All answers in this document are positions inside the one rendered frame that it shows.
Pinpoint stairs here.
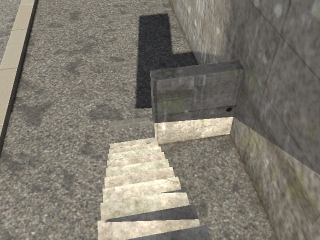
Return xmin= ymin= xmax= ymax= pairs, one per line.
xmin=97 ymin=137 xmax=211 ymax=240

